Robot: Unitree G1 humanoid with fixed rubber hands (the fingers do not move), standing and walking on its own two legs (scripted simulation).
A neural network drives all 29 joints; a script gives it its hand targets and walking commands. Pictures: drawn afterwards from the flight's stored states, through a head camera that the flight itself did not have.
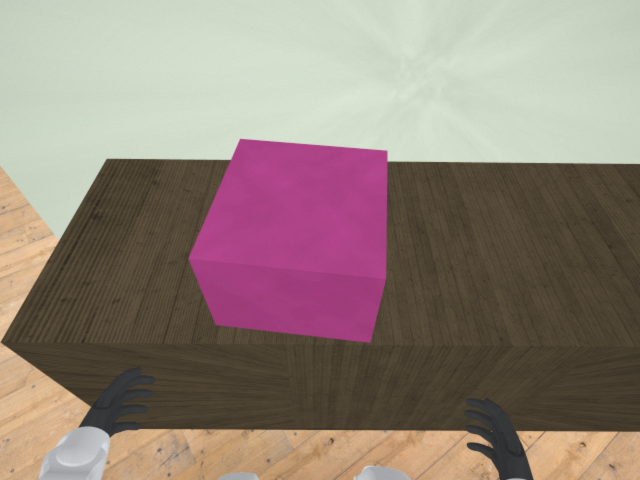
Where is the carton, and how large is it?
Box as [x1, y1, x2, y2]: [188, 139, 387, 342]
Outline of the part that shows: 240,139 188,258 215,323 220,325 370,342 385,281 387,151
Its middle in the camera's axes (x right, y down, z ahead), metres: -0.03 -0.01 +0.72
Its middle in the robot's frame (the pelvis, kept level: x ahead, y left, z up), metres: +0.54 +0.05 -0.08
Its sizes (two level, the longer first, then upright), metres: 0.298 0.287 0.202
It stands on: a pedestal, 0.57 m high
